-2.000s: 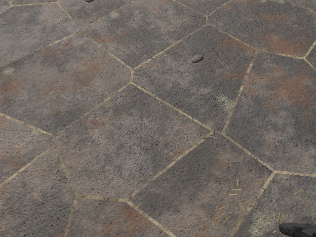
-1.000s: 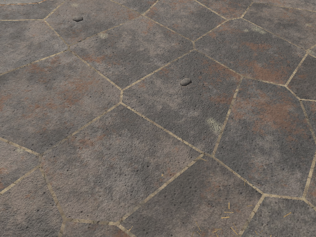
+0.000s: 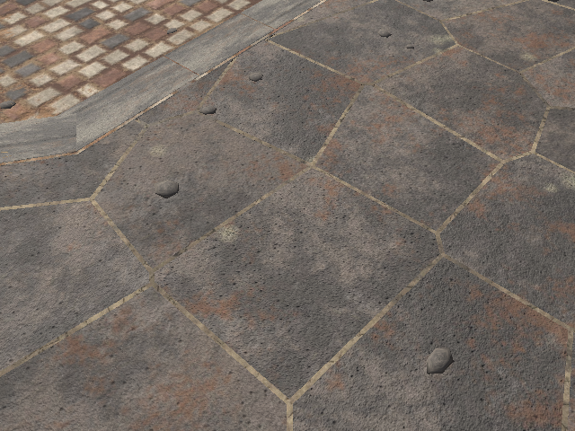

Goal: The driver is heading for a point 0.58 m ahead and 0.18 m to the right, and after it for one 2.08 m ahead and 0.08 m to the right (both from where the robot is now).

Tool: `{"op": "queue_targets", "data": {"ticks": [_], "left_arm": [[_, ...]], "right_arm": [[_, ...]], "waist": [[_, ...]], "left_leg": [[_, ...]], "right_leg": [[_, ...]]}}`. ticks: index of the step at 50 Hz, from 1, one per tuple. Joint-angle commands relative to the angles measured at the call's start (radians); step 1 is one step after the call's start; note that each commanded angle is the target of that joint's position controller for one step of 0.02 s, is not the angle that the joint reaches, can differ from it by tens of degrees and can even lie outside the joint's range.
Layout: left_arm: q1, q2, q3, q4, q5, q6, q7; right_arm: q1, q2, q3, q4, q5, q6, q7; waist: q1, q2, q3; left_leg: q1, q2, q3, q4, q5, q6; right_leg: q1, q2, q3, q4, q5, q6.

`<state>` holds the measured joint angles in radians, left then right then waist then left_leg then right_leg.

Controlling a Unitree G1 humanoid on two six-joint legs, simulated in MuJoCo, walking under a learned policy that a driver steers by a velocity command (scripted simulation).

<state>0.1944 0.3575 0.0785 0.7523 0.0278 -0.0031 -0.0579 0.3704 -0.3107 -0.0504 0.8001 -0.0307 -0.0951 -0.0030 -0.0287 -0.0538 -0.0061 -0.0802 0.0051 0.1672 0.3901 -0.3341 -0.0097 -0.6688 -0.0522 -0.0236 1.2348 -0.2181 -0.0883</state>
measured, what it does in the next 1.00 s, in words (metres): walks ahead: right foot, then left foot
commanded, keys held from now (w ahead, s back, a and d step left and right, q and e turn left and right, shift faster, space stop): w+e+shift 0.40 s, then q+shift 0.60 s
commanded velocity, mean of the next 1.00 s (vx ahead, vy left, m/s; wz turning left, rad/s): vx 0.62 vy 0.00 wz -0.21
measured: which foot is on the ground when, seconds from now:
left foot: down 0.00-0.20, up 0.22-0.60, down 0.62-1.00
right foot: up 0.00-0.20, down 0.22-0.62, up 0.64-1.00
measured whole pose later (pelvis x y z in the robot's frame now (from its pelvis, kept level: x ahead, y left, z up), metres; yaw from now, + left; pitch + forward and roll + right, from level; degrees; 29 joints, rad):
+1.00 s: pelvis +0.74 -0.11 +0.00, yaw -8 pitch +2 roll -2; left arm 0.02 0.29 0.02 0.64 0.01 -0.01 0.04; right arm 0.26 -0.33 -0.07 0.65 0.03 0.03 -0.04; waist -0.06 -0.01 0.07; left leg -0.34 -0.20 -0.25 0.45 -0.10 0.09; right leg -0.64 0.05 0.24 0.85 -0.22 0.09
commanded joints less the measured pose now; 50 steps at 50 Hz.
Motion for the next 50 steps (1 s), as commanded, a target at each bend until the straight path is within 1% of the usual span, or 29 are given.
{"op": "queue_targets", "data": {"ticks": [1,4,6,8,9,10,11,12,13,14,15,17,18,21,24,26,27,29,30,31,32,33,34,35,36,39,43,47,50], "left_arm": [[-0.097,-0.055,-0.038,-0.128,0.003,0.001,-0.028],[-0.21,-0.042,-0.056,-0.164,-0.003,-0.003,-0.048],[-0.211,-0.023,-0.057,-0.162,-0.003,-0.005,-0.05],[-0.039,0.038,-0.037,-0.111,-0.005,-0.006,-0.035],[0.153,0.083,-0.015,-0.057,-0.003,-0.007,-0.022],[0.364,0.13,0.015,0.018,-0.004,-0.009,0.0],[0.317,0.184,0.05,0.024,-0.037,0.007,0.03],[0.197,0.305,0.06,-0.038,0.005,0.019,0.032],[0.236,0.287,0.068,-0.068,0.003,0.025,0.045],[0.208,0.222,0.057,-0.046,-0.003,0.017,0.058],[0.174,0.179,0.045,-0.028,-0.005,0.001,0.063],[0.123,0.142,0.025,-0.028,-0.009,-0.033,0.069],[0.12,0.123,0.016,-0.025,-0.015,-0.047,0.066],[0.114,0.117,0.015,-0.016,-0.02,-0.075,0.058],[0.219,0.07,0.005,0.045,-0.047,-0.093,0.043],[0.267,0.075,0.001,0.077,-0.046,-0.102,0.046],[0.3,0.042,-0.007,0.073,-0.069,-0.089,0.07],[0.275,0.106,0.001,0.081,-0.03,-0.061,0.089],[0.205,0.129,0.005,0.062,-0.009,-0.05,0.091],[0.122,0.112,-0.001,0.034,0.011,-0.046,0.09],[0.257,-0.026,-0.032,0.014,0.049,-0.047,0.084],[0.411,-0.031,-0.055,0.026,-0.01,-0.058,0.06],[0.301,0.064,-0.039,-0.001,-0.033,-0.06,0.057],[0.135,0.105,-0.027,-0.053,-0.025,-0.061,0.061],[0.065,0.093,-0.026,-0.083,-0.016,-0.059,0.067],[0.081,0.053,-0.028,-0.109,-0.002,-0.038,0.083],[0.02,0.017,-0.035,-0.129,-0.001,-0.024,0.106],[-0.094,0.033,-0.024,-0.152,-0.019,-0.009,0.11],[-0.175,0.03,-0.02,-0.166,-0.024,-0.027,0.103]], "right_arm": [[-0.044,-0.021,0.006,-0.029,0.01,-0.036,0.004],[-0.027,-0.057,-0.001,0.001,0.007,-0.037,-0.005],[0.02,-0.118,-0.011,0.01,0.006,-0.034,-0.015],[0.006,-0.193,-0.03,-0.002,0.001,-0.007,-0.031],[-0.044,-0.219,-0.037,-0.021,-0.003,0.01,-0.036],[-0.08,-0.216,-0.038,-0.038,-0.011,0.023,-0.029],[-0.101,-0.14,-0.027,-0.038,-0.016,0.022,-0.008],[0.031,-0.066,0.003,-0.147,-0.01,0.003,-0.004],[-0.061,-0.124,0.007,-0.187,-0.004,-0.023,-0.004],[-0.112,-0.139,0.011,-0.188,-0.006,-0.037,-0.003],[-0.139,-0.133,0.014,-0.189,-0.013,-0.034,-0.003],[-0.106,-0.115,0.023,-0.168,-0.048,0.008,-0.003],[-0.107,-0.103,0.026,-0.168,-0.052,0.03,-0.001],[-0.262,-0.042,0.048,-0.239,-0.037,0.04,0.017],[-0.313,0.033,0.072,-0.225,-0.014,0.015,0.034],[-0.331,0.012,0.064,-0.217,-0.005,0.011,0.031],[-0.432,-0.051,0.03,-0.263,0.042,-0.03,0.023],[-0.311,-0.096,-0.001,-0.224,0.05,-0.051,0.023],[-0.159,-0.115,-0.015,-0.177,0.054,-0.053,0.026],[0.034,-0.129,-0.021,-0.115,0.051,-0.045,0.024],[0.075,-0.195,-0.021,-0.102,0.024,-0.041,0.033],[0.075,-0.174,-0.024,-0.126,-0.001,-0.04,0.047],[-0.038,-0.167,-0.04,-0.187,0.009,-0.026,0.042],[-0.129,-0.135,-0.034,-0.211,0.034,-0.005,0.033],[-0.165,-0.132,-0.027,-0.218,0.041,0.007,0.03],[-0.184,-0.131,-0.033,-0.219,0.034,0.02,0.025],[-0.156,-0.171,-0.053,-0.208,0.043,0.051,-0.004],[-0.16,-0.186,-0.063,-0.229,0.067,0.107,-0.046],[-0.137,-0.176,-0.069,-0.236,0.059,0.131,-0.06]], "waist": [[0.05,0.151,0.107],[0.046,0.078,0.149],[0.064,0.096,0.109],[0.173,0.149,-0.009],[0.271,0.163,-0.099],[0.347,0.122,-0.184],[0.287,-0.088,-0.127],[0.099,-0.203,-0.233],[0.183,-0.058,-0.33],[0.142,0.064,-0.132],[0.08,0.128,-0.025],[-0.005,0.165,0.058],[-0.023,0.163,0.073],[-0.008,0.118,0.142],[0.079,0.097,0.082],[0.111,0.042,0.06],[0.146,0.068,0.048],[0.056,-0.017,-0.044],[-0.039,-0.046,-0.103],[-0.14,-0.034,-0.171],[-0.033,0.319,-0.285],[-0.01,0.335,-0.502],[-0.044,0.174,-0.456],[-0.038,0.034,-0.288],[-0.001,-0.046,-0.156],[0.074,0.033,-0.065],[0.071,0.082,-0.131],[0.041,0.135,-0.13],[0.005,0.188,-0.079]], "left_leg": [[-0.002,0.232,-0.075,-0.242,0.442,0.065],[-0.021,0.168,0.083,-0.286,0.657,0.033],[0.038,0.187,0.111,-0.194,1.118,0.02],[0.096,0.224,0.1,0.066,1.419,0.012],[0.045,0.246,0.077,0.302,1.455,0.024],[-0.107,0.224,0.06,0.633,1.231,0.034],[-0.382,0.013,0.05,1.047,0.149,0.011],[-0.716,-0.041,-0.09,1.345,-0.182,-0.029],[-0.834,-0.027,-0.252,1.34,-0.11,-0.024],[-0.853,0.034,-0.267,1.199,-0.048,-0.013],[-0.78,0.076,-0.263,1.072,-0.023,-0.016],[-0.625,0.114,-0.26,0.942,-0.055,-0.043],[-0.577,0.129,-0.251,0.873,-0.082,-0.059],[-0.491,0.133,-0.173,0.568,0.104,-0.076],[-0.3,0.056,-0.086,0.272,0.551,-0.005],[-0.309,0.026,-0.082,0.169,0.621,0.041],[-0.318,-0.02,-0.12,0.1,0.581,0.037],[-0.271,-0.079,-0.102,0.07,0.568,0.057],[-0.137,-0.084,-0.108,0.06,0.62,0.071],[0.059,-0.031,-0.157,0.061,0.735,0.085],[0.419,0.2,-0.457,0.226,1.15,0.232],[0.649,0.376,-0.919,0.109,1.012,0.403],[0.544,0.344,-0.91,0.039,0.75,0.377],[0.331,0.272,-0.788,-0.002,0.598,0.321],[0.139,0.234,-0.742,-0.048,0.564,0.305],[-0.107,0.113,-0.619,-0.095,0.615,0.273],[-0.173,0.078,-0.593,-0.047,0.743,0.253],[-0.176,0.032,-0.66,-0.057,0.307,0.159],[-0.142,0.01,-0.711,-0.061,0.142,0.145]], "right_leg": [[-0.144,-0.057,0.029,-0.091,0.134,-0.004],[0.0,0.004,-0.113,-0.364,0.232,-0.041],[0.148,0.082,-0.188,-0.454,0.24,-0.073],[0.351,0.147,-0.188,-0.468,0.159,-0.104],[0.554,0.162,-0.145,-0.473,0.114,-0.135],[0.829,0.161,-0.066,-0.541,0.076,-0.17],[0.957,0.085,0.087,-0.604,0.002,-0.195],[1.148,-0.149,0.6,-0.671,0.153,-0.37],[1.185,-0.213,0.827,-0.891,-0.153,-0.437],[0.995,-0.203,0.813,-0.999,-0.228,-0.377],[0.812,-0.161,0.723,-1.009,-0.153,-0.331],[0.544,-0.07,0.561,-1.006,0.031,-0.298],[0.45,-0.034,0.51,-1.017,0.059,-0.292],[0.276,0.05,0.375,-1.055,0.252,-0.252],[0.334,0.088,0.22,-1.01,0.673,-0.136],[0.499,0.051,0.213,-1.003,0.726,-0.088],[0.576,0.014,0.25,-0.923,0.639,-0.07],[0.744,-0.018,0.213,-0.788,0.815,-0.034],[0.735,-0.01,0.168,-0.627,0.9,-0.003],[0.636,0.031,0.126,-0.373,0.813,0.04],[0.285,0.172,0.08,0.109,-0.187,0.132],[0.064,0.219,0.199,0.342,-0.391,0.158],[0.037,0.154,0.239,0.362,-0.278,0.149],[0.039,0.117,0.212,0.272,-0.219,0.133],[0.026,0.109,0.183,0.225,-0.215,0.132],[0.108,0.079,0.18,0.02,-0.191,0.137],[0.124,0.104,0.169,-0.204,-0.129,0.183],[0.092,0.124,0.212,-0.328,0.011,0.189],[0.08,0.135,0.232,-0.441,0.032,0.181]]}}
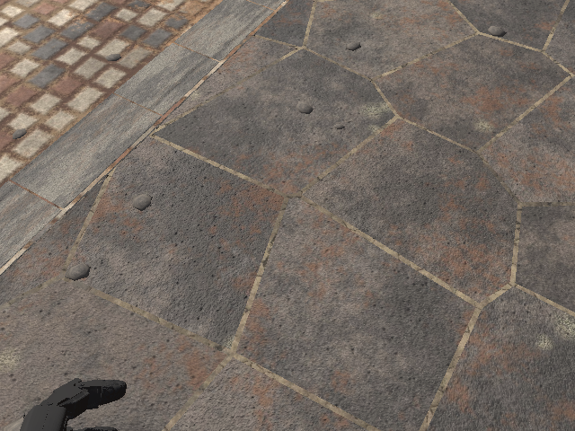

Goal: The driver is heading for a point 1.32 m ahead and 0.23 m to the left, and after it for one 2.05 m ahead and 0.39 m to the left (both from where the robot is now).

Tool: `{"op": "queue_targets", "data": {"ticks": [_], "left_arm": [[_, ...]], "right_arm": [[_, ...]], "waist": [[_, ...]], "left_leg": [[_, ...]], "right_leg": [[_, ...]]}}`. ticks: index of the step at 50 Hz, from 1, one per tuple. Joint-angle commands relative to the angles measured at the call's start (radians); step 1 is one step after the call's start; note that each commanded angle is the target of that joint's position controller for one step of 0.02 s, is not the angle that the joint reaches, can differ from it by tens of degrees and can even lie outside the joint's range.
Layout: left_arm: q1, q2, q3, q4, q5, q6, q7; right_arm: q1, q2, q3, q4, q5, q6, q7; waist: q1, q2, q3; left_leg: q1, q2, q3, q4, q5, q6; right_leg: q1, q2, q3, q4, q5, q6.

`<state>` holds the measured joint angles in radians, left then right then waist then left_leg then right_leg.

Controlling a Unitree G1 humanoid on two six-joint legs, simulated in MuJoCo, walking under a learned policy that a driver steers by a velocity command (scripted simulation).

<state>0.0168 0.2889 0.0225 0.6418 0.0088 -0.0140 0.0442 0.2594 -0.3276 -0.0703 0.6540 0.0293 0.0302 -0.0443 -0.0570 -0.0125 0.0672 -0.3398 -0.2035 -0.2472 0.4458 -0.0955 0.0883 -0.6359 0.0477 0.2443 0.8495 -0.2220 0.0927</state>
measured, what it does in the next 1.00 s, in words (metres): steps on the spot, turning left: right foot, then left foot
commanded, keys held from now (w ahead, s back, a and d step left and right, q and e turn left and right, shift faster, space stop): q+shift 0.48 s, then shift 0.14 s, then e+shift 0.26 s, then w+e+shift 0.12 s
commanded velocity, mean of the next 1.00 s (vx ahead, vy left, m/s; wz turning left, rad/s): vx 0.05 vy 0.00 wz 0.46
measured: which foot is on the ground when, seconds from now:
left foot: down 0.00-0.18, up 0.20-0.64, down 0.66-1.00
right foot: up 0.00-0.16, down 0.18-0.66, up 0.68-1.00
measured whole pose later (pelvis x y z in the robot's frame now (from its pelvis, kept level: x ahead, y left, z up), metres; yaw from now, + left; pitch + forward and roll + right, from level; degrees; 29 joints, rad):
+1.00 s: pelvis +0.08 +0.00 +0.01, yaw +23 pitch +2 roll +0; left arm 0.28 0.31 0.09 0.74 -0.03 0.06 0.00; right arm 0.15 -0.23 -0.04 0.67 -0.01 -0.01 -0.04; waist 0.03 0.00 0.00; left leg -0.16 0.05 0.21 0.39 -0.27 0.03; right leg -0.51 -0.08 -0.04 1.02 -0.34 0.08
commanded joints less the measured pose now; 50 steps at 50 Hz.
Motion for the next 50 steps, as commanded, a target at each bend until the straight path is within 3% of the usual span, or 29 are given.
{"op": "queue_targets", "data": {"ticks": [1,4,6,7,8,9,10,11,12,13,15,17,20,25,28,31,32,33,34,35,36,37,38,40,42,44,45,47,50], "left_arm": [[-0.019,0.099,0.038,-0.058,-0.006,-0.025,-0.002],[-0.053,0.108,0.046,-0.058,-0.009,-0.053,-0.015],[-0.025,0.122,0.057,-0.041,-0.013,-0.065,-0.025],[0.002,0.129,0.064,-0.029,-0.018,-0.069,-0.029],[0.04,0.131,0.071,-0.011,-0.021,-0.07,-0.03],[0.037,0.15,0.075,-0.012,-0.016,-0.061,-0.026],[0.02,0.209,0.083,-0.032,0.013,-0.039,-0.02],[0.068,0.173,0.084,-0.029,0.031,-0.033,-0.021],[0.036,0.132,0.075,-0.044,0.02,-0.03,-0.016],[0.007,0.105,0.069,-0.052,0.01,-0.021,-0.008],[-0.011,0.104,0.061,-0.059,0.002,-0.002,0.006],[0.013,0.109,0.06,-0.05,0.014,0.01,0.015],[0.068,0.128,0.069,-0.033,0.02,0.018,0.017],[0.067,0.17,0.091,-0.015,0.011,0.019,-0.005],[0.073,0.187,0.098,0.0,-0.01,0.017,-0.026],[0.07,0.188,0.097,0.019,-0.051,0.009,-0.036],[0.119,0.149,0.082,0.046,-0.056,0.005,-0.039],[0.17,0.073,0.053,0.053,-0.017,0.0,-0.049],[0.177,0.024,0.027,0.023,0.023,-0.005,-0.06],[0.12,0.101,0.051,0.039,0.002,0.004,-0.049],[0.127,0.122,0.06,0.051,-0.028,0.015,-0.047],[0.155,0.119,0.065,0.074,-0.037,0.027,-0.039],[0.168,0.141,0.075,0.09,-0.032,0.04,-0.029],[0.205,0.176,0.095,0.092,-0.04,0.052,-0.019],[0.208,0.154,0.096,0.079,-0.047,0.061,-0.012],[0.179,0.117,0.086,0.05,-0.041,0.069,-0.013],[0.167,0.105,0.079,0.031,-0.038,0.068,-0.022],[0.134,0.107,0.078,-0.009,-0.038,0.059,-0.042],[0.108,0.099,0.079,-0.04,-0.042,0.041,-0.062]], "right_arm": [[-0.017,-0.157,-0.052,-0.092,-0.004,0.01,-0.02],[-0.008,-0.153,-0.06,-0.106,-0.007,0.018,-0.018],[-0.034,-0.148,-0.062,-0.125,-0.004,0.02,-0.013],[-0.05,-0.143,-0.061,-0.135,0.0,0.022,-0.009],[-0.063,-0.127,-0.055,-0.142,0.007,0.024,-0.005],[0.011,-0.067,-0.037,-0.13,0.004,0.027,0.001],[0.05,-0.065,-0.034,-0.148,0.004,0.025,0.005],[0.058,-0.169,-0.058,-0.151,-0.002,0.015,0.017],[0.046,-0.221,-0.075,-0.13,0.001,0.016,0.023],[0.047,-0.218,-0.079,-0.109,0.002,0.025,0.021],[0.056,-0.17,-0.065,-0.106,-0.001,0.04,0.019],[0.015,-0.127,-0.049,-0.133,0.005,0.037,0.022],[-0.052,-0.105,-0.038,-0.166,0.004,0.028,0.024],[-0.082,-0.068,-0.022,-0.18,-0.01,0.025,0.037],[-0.076,-0.064,-0.02,-0.175,-0.014,0.029,0.042],[-0.018,-0.063,-0.026,-0.15,-0.016,0.036,0.052],[0.019,-0.081,-0.032,-0.13,-0.02,0.034,0.049],[0.045,-0.142,-0.044,-0.127,-0.022,0.029,0.037],[-0.025,-0.179,-0.033,-0.159,-0.049,0.02,0.028],[-0.013,-0.079,-0.008,-0.149,-0.077,0.001,0.034],[-0.043,-0.057,0.002,-0.117,-0.083,-0.015,0.039],[-0.089,-0.07,-0.006,-0.102,-0.073,-0.025,0.039],[-0.123,-0.078,-0.008,-0.097,-0.062,-0.033,0.035],[-0.152,-0.09,-0.012,-0.093,-0.061,-0.031,0.017],[-0.164,-0.053,-0.005,-0.09,-0.061,-0.023,0.002],[-0.16,-0.041,-0.005,-0.077,-0.06,-0.017,-0.01],[-0.119,-0.056,-0.014,-0.068,-0.055,-0.019,-0.012],[-0.075,-0.092,-0.031,-0.043,-0.038,-0.035,-0.009],[-0.047,-0.107,-0.048,-0.011,-0.029,-0.069,0.0]], "waist": [[0.022,0.159,-0.146],[0.006,0.18,-0.144],[0.021,0.192,-0.149],[0.034,0.195,-0.148],[0.055,0.158,-0.156],[0.013,0.022,-0.218],[-0.022,-0.197,-0.211],[0.004,-0.229,-0.23],[0.012,-0.162,-0.183],[0.012,-0.11,-0.143],[0.02,-0.09,-0.097],[0.041,-0.115,-0.082],[0.086,-0.128,-0.112],[0.092,-0.122,-0.147],[0.081,-0.133,-0.158],[0.03,-0.131,-0.168],[0.023,-0.089,-0.172],[0.045,0.111,-0.214],[0.074,0.347,-0.232],[-0.004,0.214,-0.272],[0.022,0.191,-0.21],[0.04,0.185,-0.173],[0.041,0.198,-0.135],[0.06,0.193,-0.104],[0.057,0.162,-0.095],[0.043,0.143,-0.081],[0.019,0.139,-0.111],[-0.005,0.154,-0.107],[-0.001,0.117,-0.049]], "left_leg": [[0.141,0.218,-0.313,-0.108,-0.096,0.052],[0.202,0.226,-0.369,-0.056,0.019,0.061],[0.207,0.218,-0.404,-0.02,0.102,0.049],[0.193,0.202,-0.415,0.001,0.096,0.039],[0.148,0.162,-0.389,0.06,-0.023,0.012],[0.048,0.093,-0.29,0.208,-0.39,-0.027],[-0.154,-0.017,-0.091,0.38,-0.601,-0.078],[-0.217,0.05,-0.032,0.587,-0.571,-0.128],[-0.239,0.097,-0.001,0.668,-0.485,-0.158],[-0.256,0.122,0.023,0.716,-0.414,-0.173],[-0.288,0.151,0.095,0.835,-0.331,-0.191],[-0.314,0.194,0.173,0.816,-0.282,-0.202],[-0.354,0.263,0.205,0.73,-0.258,-0.224],[-0.224,0.305,0.243,0.531,-0.244,-0.202],[-0.101,0.266,0.281,0.378,-0.275,-0.166],[0.055,0.226,0.297,0.081,-0.153,-0.099],[0.204,0.21,0.272,-0.058,-0.023,-0.063],[0.408,0.363,0.073,-0.085,0.289,-0.017],[0.424,0.607,-0.133,-0.046,0.522,0.157],[0.307,0.606,-0.082,-0.074,0.431,0.228],[0.252,0.538,0.016,-0.088,0.321,0.189],[0.229,0.488,0.084,-0.096,0.229,0.141],[0.203,0.479,0.124,-0.102,0.247,0.124],[0.171,0.482,0.184,-0.116,0.312,0.131],[0.21,0.5,0.212,-0.131,0.235,0.132],[0.251,0.516,0.228,-0.14,0.169,0.13],[0.292,0.535,0.211,-0.186,-0.049,0.13],[0.341,0.584,0.13,-0.275,-0.388,0.125],[0.405,0.619,0.127,-0.343,-0.497,0.107]], "right_leg": [[0.052,0.04,-0.032,-0.094,0.033,-0.002],[0.108,0.052,-0.023,-0.214,0.01,-0.015],[0.203,0.051,-0.023,-0.329,0.007,-0.029],[0.269,0.04,-0.034,-0.41,0.044,-0.038],[0.379,-0.001,-0.044,-0.532,0.161,-0.058],[0.553,-0.158,0.054,-0.536,0.266,-0.129],[0.65,-0.344,0.253,-0.502,0.481,-0.271],[0.615,-0.445,0.35,-0.518,0.452,-0.359],[0.575,-0.397,0.259,-0.514,0.37,-0.345],[0.54,-0.327,0.152,-0.508,0.26,-0.3],[0.476,-0.275,0.036,-0.523,0.224,-0.279],[0.475,-0.247,-0.057,-0.553,0.25,-0.291],[0.571,-0.286,-0.106,-0.563,0.291,-0.326],[0.554,-0.326,-0.211,-0.56,0.31,-0.331],[0.533,-0.343,-0.239,-0.527,0.378,-0.325],[0.525,-0.346,-0.256,-0.42,0.385,-0.269],[0.433,-0.307,-0.285,-0.346,0.328,-0.211],[0.253,-0.221,-0.365,-0.174,0.03,-0.116],[0.061,-0.125,-0.376,-0.009,-0.426,-0.035],[0.113,-0.151,-0.257,0.103,-0.437,-0.015],[0.126,-0.146,-0.232,0.144,-0.395,-0.02],[0.116,-0.136,-0.222,0.161,-0.337,-0.02],[0.106,-0.121,-0.207,0.202,-0.281,-0.011],[0.094,-0.082,-0.215,0.327,-0.228,0.008],[0.037,-0.095,-0.218,0.342,-0.19,0.023],[0.001,-0.124,-0.226,0.27,-0.155,0.034],[-0.016,-0.145,-0.238,0.232,-0.128,0.03],[-0.068,-0.168,-0.246,0.19,-0.12,0.006],[-0.156,-0.191,-0.236,0.133,-0.113,-0.046]]}}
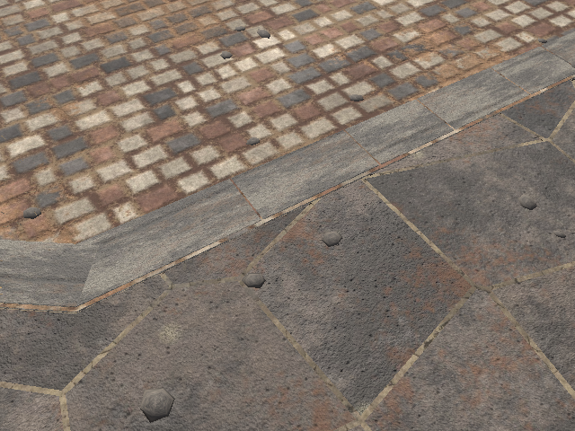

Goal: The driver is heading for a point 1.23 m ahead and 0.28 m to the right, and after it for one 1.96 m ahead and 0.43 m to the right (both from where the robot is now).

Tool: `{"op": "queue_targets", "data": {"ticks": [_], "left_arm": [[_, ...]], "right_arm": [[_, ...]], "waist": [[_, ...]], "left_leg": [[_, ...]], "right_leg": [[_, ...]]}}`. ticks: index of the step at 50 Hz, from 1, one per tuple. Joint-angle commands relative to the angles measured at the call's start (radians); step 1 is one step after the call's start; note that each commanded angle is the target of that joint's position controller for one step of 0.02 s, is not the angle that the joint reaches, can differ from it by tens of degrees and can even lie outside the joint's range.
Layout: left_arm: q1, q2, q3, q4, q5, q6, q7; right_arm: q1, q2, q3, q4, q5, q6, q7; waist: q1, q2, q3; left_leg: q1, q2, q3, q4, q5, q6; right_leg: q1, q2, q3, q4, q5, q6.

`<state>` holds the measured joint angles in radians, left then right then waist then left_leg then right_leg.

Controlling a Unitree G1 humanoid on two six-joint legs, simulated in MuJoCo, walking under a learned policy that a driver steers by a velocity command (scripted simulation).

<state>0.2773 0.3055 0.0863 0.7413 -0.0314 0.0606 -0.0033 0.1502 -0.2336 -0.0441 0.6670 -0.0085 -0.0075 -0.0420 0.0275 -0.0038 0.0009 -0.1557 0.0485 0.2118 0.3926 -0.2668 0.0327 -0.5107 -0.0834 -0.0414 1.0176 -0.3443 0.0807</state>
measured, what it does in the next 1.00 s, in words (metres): walks ahead, turning right: right foot, then left foot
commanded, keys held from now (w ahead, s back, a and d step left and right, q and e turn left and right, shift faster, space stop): w+e+shift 0.50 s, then w+shift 0.02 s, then w+q+shift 0.48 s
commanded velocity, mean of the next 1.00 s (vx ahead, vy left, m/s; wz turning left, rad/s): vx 0.85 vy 0.00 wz -0.35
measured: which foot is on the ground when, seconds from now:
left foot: down 0.00-0.30, up 0.32-0.74, down 0.76-1.00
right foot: up 0.00-0.28, down 0.30-0.78, up 0.80-1.00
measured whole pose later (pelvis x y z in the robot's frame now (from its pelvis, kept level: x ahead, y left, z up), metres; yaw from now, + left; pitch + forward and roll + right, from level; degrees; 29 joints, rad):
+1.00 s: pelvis +0.65 -0.38 -0.01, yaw -19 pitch +0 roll +2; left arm 0.05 0.24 -0.05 0.64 0.08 -0.08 -0.03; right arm 0.53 -0.30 -0.06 0.94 -0.01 -0.05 0.01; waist -0.07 -0.01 0.02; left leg -0.12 -0.20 -0.07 0.37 -0.24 0.16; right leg -0.66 -0.09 0.11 1.06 -0.23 0.02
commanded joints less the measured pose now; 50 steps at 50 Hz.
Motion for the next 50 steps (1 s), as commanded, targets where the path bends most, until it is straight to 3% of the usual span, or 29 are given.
{"op": "queue_targets", "data": {"ticks": [1,5,6,9,12,13,14,15,16,17,18,20,21,23,27,31,33,35,36,37,38,39,40,41,43,45,47,48,50], "left_arm": [[-0.156,0.073,0.014,-0.145,-0.003,-0.04,-0.019],[-0.18,0.039,0.004,-0.165,-0.017,-0.051,-0.033],[-0.209,0.055,0.005,-0.169,0.089,-0.018,-0.074],[-0.286,0.053,0.002,-0.203,0.061,-0.005,-0.116],[-0.267,0.081,0.001,-0.198,0.055,-0.005,-0.108],[-0.179,0.093,0.006,-0.169,0.051,-0.009,-0.093],[0.004,0.109,0.021,-0.107,0.045,-0.02,-0.069],[0.291,0.174,0.054,-0.002,0.044,-0.032,-0.041],[0.264,0.31,0.07,-0.006,0.042,-0.031,-0.022],[0.161,0.337,0.066,-0.088,0.035,-0.039,-0.018],[0.121,0.303,0.058,-0.083,0.047,-0.037,-0.017],[0.084,0.236,0.04,-0.083,0.055,-0.057,-0.008],[0.036,0.206,0.026,-0.092,0.048,-0.071,-0.006],[0.039,0.169,0.011,-0.086,0.04,-0.1,-0.011],[0.142,0.153,0.007,-0.034,0.035,-0.131,-0.014],[0.235,0.115,-0.015,0.043,0.018,-0.158,-0.009],[0.232,0.126,-0.021,0.068,0.028,-0.171,-0.001],[0.219,0.174,-0.012,0.085,0.05,-0.168,0.014],[0.204,0.196,-0.006,0.089,0.072,-0.159,0.024],[0.168,0.209,0.001,0.086,0.097,-0.145,0.034],[0.099,0.224,0.007,0.076,0.105,-0.13,0.039],[0.038,0.17,-0.009,0.048,0.105,-0.136,0.037],[0.155,0.038,-0.037,0.005,0.051,-0.16,0.0],[0.091,0.093,-0.053,-0.008,0.071,-0.181,0.004],[-0.037,0.111,-0.064,-0.041,0.081,-0.2,-0.006],[-0.089,0.076,-0.08,-0.083,0.114,-0.17,-0.012],[-0.103,0.051,-0.097,-0.112,0.123,-0.138,-0.015],[-0.164,0.05,-0.106,-0.143,0.12,-0.135,-0.019],[-0.303,0.038,-0.121,-0.197,0.093,-0.141,-0.033]], "right_arm": [[0.07,-0.202,-0.079,-0.015,0.01,-0.042,0.002],[0.084,-0.215,-0.096,0.013,0.011,-0.065,0.02],[0.133,-0.192,-0.078,0.03,-0.051,-0.06,0.04],[0.14,-0.222,-0.082,0.043,-0.041,-0.054,0.049],[0.132,-0.256,-0.086,0.049,-0.038,-0.035,0.056],[0.113,-0.272,-0.088,0.048,-0.031,-0.03,0.058],[0.09,-0.281,-0.088,0.048,-0.015,-0.023,0.062],[0.07,-0.259,-0.075,0.031,-0.021,-0.019,0.066],[0.018,-0.079,-0.023,-0.05,-0.041,-0.03,0.076],[-0.109,-0.14,-0.029,-0.139,-0.061,-0.05,0.078],[-0.133,-0.182,-0.032,-0.154,-0.058,-0.06,0.078],[0.022,-0.197,-0.026,-0.073,-0.062,-0.075,0.069],[0.066,-0.199,-0.023,-0.051,-0.069,-0.064,0.069],[0.049,-0.193,-0.019,-0.045,-0.068,-0.032,0.073],[-0.122,-0.141,0.005,-0.084,-0.047,-0.023,0.086],[-0.224,-0.089,0.029,-0.077,-0.026,-0.034,0.102],[-0.258,-0.09,0.033,-0.096,-0.011,-0.047,0.1],[-0.183,-0.141,0.017,-0.061,-0.01,-0.048,0.089],[-0.073,-0.175,0.005,-0.03,-0.005,-0.044,0.084],[0.126,-0.213,-0.013,0.035,0.004,-0.039,0.074],[0.36,-0.238,-0.03,0.109,0.007,-0.034,0.061],[0.532,-0.298,-0.057,0.145,0.001,-0.026,0.044],[0.435,-0.359,-0.076,0.157,-0.015,-0.021,0.051],[0.294,-0.273,-0.068,0.117,-0.009,-0.023,0.065],[0.262,-0.172,-0.047,0.142,-0.007,-0.034,0.065],[0.249,-0.15,-0.03,0.175,-0.008,-0.051,0.05],[0.252,-0.183,-0.035,0.178,-0.001,-0.072,0.052],[0.248,-0.2,-0.04,0.168,0.001,-0.08,0.054],[0.246,-0.207,-0.05,0.154,0.002,-0.086,0.054]], "waist": [[-0.082,0.098,0.032],[-0.073,0.073,0.067],[-0.086,0.058,0.047],[-0.091,0.129,0.083],[-0.054,0.123,0.095],[0.0,0.118,0.068],[0.108,0.054,-0.016],[0.241,-0.084,-0.141],[0.176,-0.404,-0.06],[0.168,-0.264,-0.098],[0.127,-0.147,-0.031],[0.022,-0.05,0.01],[-0.017,-0.051,0.02],[-0.035,-0.041,0.054],[0.003,0.006,0.122],[0.065,-0.015,0.095],[0.052,-0.066,0.112],[-0.002,-0.098,0.026],[-0.064,-0.124,-0.038],[-0.157,-0.139,-0.125],[-0.28,-0.11,-0.191],[-0.342,0.013,-0.241],[-0.143,0.417,-0.268],[-0.144,0.172,-0.216],[-0.089,-0.072,-0.056],[-0.013,-0.077,0.05],[0.017,-0.024,0.096],[0.012,-0.022,0.125],[-0.026,-0.004,0.16]], "left_leg": [[0.235,0.371,-0.309,-0.301,-0.314,0.157],[0.258,0.363,-0.194,-0.32,-0.245,0.14],[0.232,0.333,-0.107,-0.297,-0.27,0.102],[0.16,0.32,-0.027,-0.288,-0.301,0.062],[0.155,0.33,0.041,-0.224,-0.195,0.047],[0.119,0.317,0.083,-0.105,0.047,0.04],[0.049,0.276,0.153,0.167,0.37,0.029],[-0.167,0.218,0.161,0.597,0.464,0.001],[-0.62,0.053,0.08,0.939,-0.326,-0.064],[-0.796,-0.03,-0.214,1.059,-0.297,-0.089],[-0.857,0.024,-0.246,1.056,-0.189,-0.078],[-0.7,0.095,-0.247,0.903,-0.054,-0.065],[-0.623,0.105,-0.253,0.856,-0.015,-0.072],[-0.579,0.1,-0.246,0.795,0.03,-0.091],[-0.632,0.057,-0.183,0.529,0.179,-0.102],[-0.521,-0.014,-0.078,0.28,0.384,-0.024],[-0.438,-0.022,-0.07,0.17,0.417,0.036],[-0.322,-0.107,-0.047,0.163,0.319,0.076],[-0.233,-0.147,-0.051,0.183,0.248,0.096],[-0.078,-0.184,-0.054,0.214,0.177,0.111],[0.135,-0.168,-0.063,0.17,0.146,0.132],[0.36,-0.034,-0.272,0.223,-0.115,0.19],[0.586,0.214,-0.998,0.001,-0.302,0.401],[0.508,0.221,-1.14,-0.132,-0.346,0.409],[0.218,0.173,-0.922,-0.173,-0.25,0.344],[-0.022,0.076,-0.763,-0.198,-0.114,0.302],[-0.147,0.036,-0.694,-0.229,-0.079,0.313],[-0.217,0.022,-0.667,-0.265,-0.059,0.314],[-0.33,-0.023,-0.606,-0.315,0.007,0.277]], "right_leg": [[-0.297,-0.068,0.052,-0.048,0.018,-0.047],[-0.318,-0.096,0.046,-0.08,0.05,-0.083],[-0.249,-0.048,-0.027,-0.133,0.07,-0.097],[-0.164,-0.041,-0.077,-0.188,0.059,-0.142],[-0.055,-0.003,-0.13,-0.242,-0.022,-0.198],[0.076,0.051,-0.171,-0.26,-0.056,-0.219],[0.311,0.122,-0.197,-0.31,-0.031,-0.245],[0.65,0.179,-0.124,-0.351,-0.108,-0.28],[0.726,-0.08,0.41,-0.616,-0.466,-0.337],[0.693,-0.165,0.848,-0.835,-0.553,-0.396],[0.687,-0.214,0.776,-0.832,-0.437,-0.39],[0.516,-0.141,0.583,-0.795,-0.25,-0.362],[0.432,-0.088,0.522,-0.812,-0.207,-0.351],[0.345,-0.037,0.47,-0.851,-0.116,-0.366],[0.373,0.016,0.369,-0.904,0.185,-0.359],[0.496,0.029,0.221,-0.951,0.613,-0.264],[0.544,-0.023,0.174,-0.952,0.852,-0.23],[0.665,-0.051,0.119,-0.857,1.227,-0.194],[0.71,-0.074,0.096,-0.725,1.424,-0.179],[0.712,-0.086,0.072,-0.519,1.549,-0.172],[0.612,-0.068,0.015,-0.205,1.518,-0.162],[0.354,0.023,0.001,0.258,1.052,-0.158],[-0.161,0.261,0.07,0.617,-0.038,-0.071],[-0.264,0.192,0.184,0.618,0.014,-0.115],[-0.205,0.085,0.193,0.446,0.096,-0.133],[-0.133,0.042,0.179,0.321,0.065,-0.102],[-0.133,0.005,0.145,0.194,0.022,-0.072],[-0.12,-0.011,0.119,0.087,0.058,-0.056],[-0.013,-0.008,0.069,-0.164,0.226,-0.029]]}}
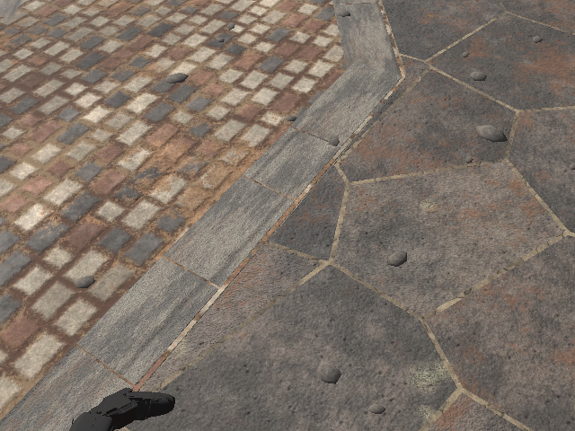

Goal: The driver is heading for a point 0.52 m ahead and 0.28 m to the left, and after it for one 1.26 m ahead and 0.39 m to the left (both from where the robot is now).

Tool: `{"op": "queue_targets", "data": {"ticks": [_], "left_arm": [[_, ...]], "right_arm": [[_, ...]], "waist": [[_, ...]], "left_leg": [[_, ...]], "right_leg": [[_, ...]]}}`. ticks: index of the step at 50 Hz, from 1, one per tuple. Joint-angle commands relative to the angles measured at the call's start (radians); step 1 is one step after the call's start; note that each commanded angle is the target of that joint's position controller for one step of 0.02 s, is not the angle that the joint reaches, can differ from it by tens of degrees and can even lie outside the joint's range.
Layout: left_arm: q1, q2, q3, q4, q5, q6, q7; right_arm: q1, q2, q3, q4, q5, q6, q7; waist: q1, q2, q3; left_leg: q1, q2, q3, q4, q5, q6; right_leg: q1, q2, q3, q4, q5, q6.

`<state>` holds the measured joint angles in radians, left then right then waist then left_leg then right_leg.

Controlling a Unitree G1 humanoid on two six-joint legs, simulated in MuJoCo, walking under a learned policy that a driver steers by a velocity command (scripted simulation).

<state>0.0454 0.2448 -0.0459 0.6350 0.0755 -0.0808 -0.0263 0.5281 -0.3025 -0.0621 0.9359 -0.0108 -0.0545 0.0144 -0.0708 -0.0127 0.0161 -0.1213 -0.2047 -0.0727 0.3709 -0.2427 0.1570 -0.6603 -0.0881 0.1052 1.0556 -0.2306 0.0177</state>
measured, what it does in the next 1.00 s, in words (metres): walks ahead, turning left: right foot, then left foot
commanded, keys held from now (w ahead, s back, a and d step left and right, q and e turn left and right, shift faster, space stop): w+q+shift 0.60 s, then q+shift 0.24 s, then e+shift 0.16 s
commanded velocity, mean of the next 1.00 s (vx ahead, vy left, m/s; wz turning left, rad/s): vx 0.79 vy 0.00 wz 0.84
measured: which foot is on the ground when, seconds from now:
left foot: down 0.00-0.20, up 0.22-0.60, down 0.62-0.98, up 1.00-1.00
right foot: up 0.00-0.16, down 0.18-0.62, up 0.64-0.96, down 0.98-1.00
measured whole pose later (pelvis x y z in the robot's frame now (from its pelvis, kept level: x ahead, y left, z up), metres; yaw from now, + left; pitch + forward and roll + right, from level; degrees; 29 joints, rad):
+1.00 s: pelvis +0.84 +0.16 -0.02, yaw +53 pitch +1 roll +0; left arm 0.03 0.27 0.04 0.59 0.02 -0.13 -0.01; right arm 0.29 -0.30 -0.08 0.75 0.01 -0.01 -0.05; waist -0.06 -0.03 0.05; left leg -0.14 -0.18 -0.19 0.70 -0.49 0.10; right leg -0.53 0.04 0.05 0.48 0.11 0.02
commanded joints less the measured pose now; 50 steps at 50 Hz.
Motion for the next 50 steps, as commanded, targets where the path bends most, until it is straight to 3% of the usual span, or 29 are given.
{"op": "queue_targets", "data": {"ticks": [1,6,8,9,10,11,12,13,14,18,23,25,27,29,30,31,32,33,34,35,36,37,38,40,42,44,47,49,50], "left_arm": [[-0.12,0.08,0.004,-0.106,-0.026,0.0,-0.016],[-0.138,0.119,0.024,-0.111,-0.038,-0.009,0.001],[0.056,0.187,0.06,-0.06,-0.039,-0.02,0.024],[0.246,0.236,0.086,-0.019,-0.033,-0.027,0.042],[0.489,0.318,0.12,0.015,-0.007,-0.028,0.065],[0.414,0.392,0.139,0.018,0.005,-0.015,0.056],[0.317,0.279,0.133,0.002,-0.008,-0.004,0.05],[0.262,0.186,0.111,0.002,-0.016,-0.004,0.047],[0.256,0.149,0.103,0.026,-0.009,-0.004,0.042],[0.333,0.08,0.086,0.134,-0.048,-0.033,0.027],[0.273,0.124,0.095,0.162,-0.051,-0.057,0.028],[0.309,0.171,0.103,0.176,-0.047,-0.059,0.03],[0.364,0.219,0.114,0.186,-0.049,-0.046,0.041],[0.339,0.282,0.131,0.168,-0.042,-0.011,0.058],[0.292,0.294,0.134,0.143,-0.039,0.004,0.058],[0.296,0.254,0.131,0.144,-0.035,0.01,0.042],[0.34,0.122,0.098,0.093,-0.017,0.002,0.034],[0.341,0.181,0.101,-0.011,-0.051,-0.011,0.038],[0.26,0.204,0.094,-0.02,-0.051,-0.028,0.041],[0.247,0.199,0.09,-0.014,-0.052,-0.031,0.042],[0.241,0.188,0.087,-0.006,-0.037,-0.02,0.045],[0.228,0.234,0.121,-0.026,-0.084,-0.049,0.062],[0.233,0.237,0.128,-0.026,-0.085,-0.045,0.069],[0.151,0.186,0.124,-0.066,-0.059,-0.041,0.074],[0.06,0.091,0.098,-0.098,-0.047,-0.044,0.069],[0.075,0.063,0.094,-0.075,-0.064,-0.049,0.044],[0.043,0.088,0.107,-0.093,-0.066,-0.046,0.023],[0.182,0.133,0.132,-0.042,-0.051,-0.059,0.014],[0.27,0.184,0.138,-0.022,-0.04,-0.064,0.011]], "right_arm": [[-0.126,-0.143,-0.037,-0.116,0.01,-0.041,0.0],[-0.042,-0.184,-0.059,-0.097,0.022,-0.033,0.0],[-0.056,-0.232,-0.07,-0.097,0.01,-0.03,-0.003],[-0.104,-0.229,-0.07,-0.11,0.008,-0.039,0.001],[-0.14,-0.099,-0.037,-0.147,0.003,-0.052,-0.004],[-0.037,-0.008,-0.003,-0.221,0.056,-0.046,-0.004],[-0.13,-0.092,-0.009,-0.19,0.026,-0.022,-0.016],[-0.218,-0.112,-0.016,-0.194,0.007,-0.011,-0.007],[-0.258,-0.1,-0.017,-0.198,-0.001,-0.003,0.007],[-0.364,-0.011,0.007,-0.276,-0.022,0.05,0.05],[-0.529,-0.027,0.036,-0.378,-0.02,0.056,0.086],[-0.573,-0.016,0.049,-0.392,-0.019,0.054,0.094],[-0.548,-0.052,0.041,-0.368,-0.023,0.049,0.087],[-0.322,-0.118,0.014,-0.3,-0.021,0.042,0.071],[-0.099,-0.163,-0.014,-0.229,-0.02,0.038,0.054],[-0.036,-0.2,-0.042,-0.181,-0.014,0.038,0.023],[-0.119,-0.302,-0.061,-0.203,-0.008,0.049,0.004],[-0.109,-0.355,-0.081,-0.258,-0.023,0.061,0.0],[-0.135,-0.312,-0.079,-0.268,-0.013,0.06,-0.011],[-0.187,-0.261,-0.067,-0.255,-0.007,0.055,-0.021],[-0.231,-0.225,-0.056,-0.246,0.0,0.047,-0.025],[-0.344,-0.18,-0.048,-0.35,0.041,-0.005,-0.002],[-0.392,-0.182,-0.046,-0.343,0.041,-0.024,0.005],[-0.434,-0.153,-0.042,-0.338,0.055,-0.025,-0.009],[-0.399,-0.168,-0.058,-0.317,0.055,0.011,-0.044],[-0.273,-0.135,-0.053,-0.266,0.048,0.042,-0.068],[-0.199,-0.053,-0.026,-0.22,0.033,0.047,-0.07],[-0.262,-0.035,-0.02,-0.235,0.008,0.037,-0.063],[-0.232,-0.009,-0.011,-0.257,-0.015,0.029,-0.055]], "waist": [[0.046,0.022,0.143],[-0.011,0.053,0.027],[0.091,0.048,-0.125],[0.199,0.049,-0.22],[0.274,-0.09,-0.371],[0.155,-0.427,-0.5],[0.162,-0.217,-0.324],[0.169,-0.105,-0.188],[0.154,-0.034,-0.109],[0.092,-0.093,-0.008],[0.041,-0.048,0.091],[0.041,-0.035,0.126],[0.02,-0.051,0.075],[-0.112,-0.089,-0.065],[-0.205,-0.085,-0.161],[-0.184,0.044,-0.16],[-0.045,0.259,-0.114],[-0.056,0.203,-0.365],[-0.047,0.037,-0.279],[0.015,-0.033,-0.104],[0.072,-0.088,-0.018],[0.097,-0.16,-0.063],[0.146,-0.15,-0.047],[0.152,-0.127,0.021],[0.107,-0.067,-0.018],[0.039,0.005,-0.128],[0.019,0.118,-0.117],[0.122,0.133,-0.149],[0.134,-0.025,-0.246]], "left_leg": [[-0.384,0.209,-0.295,-0.3,0.041,0.12],[-0.079,0.24,-0.307,-0.125,0.478,0.035],[-0.022,0.22,-0.28,0.182,0.719,-0.01],[-0.157,0.18,-0.265,0.426,0.612,-0.028],[-0.318,0.133,-0.182,0.764,0.114,-0.02],[-0.581,0.077,-0.065,1.029,-0.264,-0.049],[-0.695,0.183,-0.037,1.07,-0.146,-0.037],[-0.704,0.219,-0.015,1.013,-0.064,-0.042],[-0.676,0.248,-0.007,0.977,-0.037,-0.052],[-0.707,0.311,0.015,0.935,-0.026,-0.061],[-0.613,0.29,0.132,0.624,0.218,-0.047],[-0.508,0.252,0.217,0.472,0.244,-0.012],[-0.391,0.162,0.29,0.413,0.216,0.019],[-0.113,0.098,0.27,0.399,0.139,0.057],[0.149,0.089,0.204,0.36,0.112,0.097],[0.34,0.123,0.097,0.262,0.107,0.121],[0.425,0.326,-0.219,0.322,0.555,0.17],[0.63,0.473,-0.594,0.126,0.481,0.357],[0.52,0.481,-0.644,-0.002,0.414,0.323],[0.315,0.451,-0.56,-0.034,0.481,0.288],[0.145,0.404,-0.472,-0.041,0.596,0.262],[0.041,0.387,-0.529,-0.071,0.549,0.267],[-0.038,0.371,-0.475,-0.085,0.575,0.256],[-0.236,0.269,-0.331,-0.074,0.646,0.193],[-0.328,0.127,-0.199,0.011,0.712,0.105],[-0.288,0.11,-0.138,0.075,0.56,0.014],[-0.187,0.158,-0.195,0.15,0.41,-0.014],[-0.096,0.159,-0.146,0.361,0.518,-0.066],[-0.188,0.109,-0.096,0.667,0.178,-0.121]], "right_leg": [[0.21,0.009,-0.095,-0.311,0.213,0.037],[0.334,0.081,-0.104,-0.537,0.299,0.012],[0.571,0.123,-0.11,-0.565,0.131,-0.013],[0.812,0.044,-0.049,-0.53,0.055,-0.036],[1.045,-0.22,0.203,-0.532,-0.31,-0.065],[1.16,-0.457,0.776,-0.756,-0.52,-0.176],[1.023,-0.38,0.699,-0.79,-0.61,-0.169],[0.897,-0.324,0.484,-0.771,-0.432,-0.147],[0.789,-0.28,0.336,-0.778,-0.211,-0.135],[0.663,-0.214,0.02,-0.815,0.174,-0.084],[0.541,-0.132,-0.279,-0.938,0.395,-0.051],[0.544,-0.126,-0.366,-0.917,0.686,-0.03],[0.646,-0.125,-0.391,-0.793,1.115,-0.016],[0.648,-0.164,-0.371,-0.468,1.323,-0.021],[0.536,-0.176,-0.343,-0.181,1.26,-0.034],[0.324,-0.055,-0.339,0.184,0.483,-0.015],[0.011,0.089,-0.304,0.592,-0.327,0.025],[-0.181,0.109,-0.084,0.711,-0.298,0.041],[-0.217,0.061,-0.03,0.612,-0.217,0.036],[-0.184,0.028,-0.036,0.502,-0.181,0.037],[-0.112,0.0,-0.035,0.423,-0.198,0.049],[-0.029,0.034,0.053,0.392,-0.219,0.066],[0.012,0.007,0.058,0.303,-0.215,0.083],[0.099,0.007,0.015,0.007,-0.18,0.097],[0.237,0.116,-0.072,-0.276,0.05,0.094],[0.384,0.177,-0.139,-0.452,0.404,0.087],[0.414,0.154,-0.1,-0.543,0.506,0.049],[0.511,0.142,-0.113,-0.625,0.568,-0.007],[0.71,-0.014,0.066,-0.562,0.968,-0.102]]}}
Keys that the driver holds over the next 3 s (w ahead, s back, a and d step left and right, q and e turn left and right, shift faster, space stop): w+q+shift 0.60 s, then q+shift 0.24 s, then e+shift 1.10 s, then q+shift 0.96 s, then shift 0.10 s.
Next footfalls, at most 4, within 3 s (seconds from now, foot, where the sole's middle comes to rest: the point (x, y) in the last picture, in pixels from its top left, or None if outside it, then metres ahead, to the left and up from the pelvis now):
0.18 right None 0.40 -0.18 -0.77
0.62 left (229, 348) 0.72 0.15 -0.77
0.98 right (187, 248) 1.05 0.27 -0.77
1.40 left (142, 294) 0.90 0.39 -0.77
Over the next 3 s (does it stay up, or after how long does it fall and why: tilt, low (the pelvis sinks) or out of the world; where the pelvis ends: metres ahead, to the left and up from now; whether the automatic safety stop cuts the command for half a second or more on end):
stays up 1.00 0.22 0.01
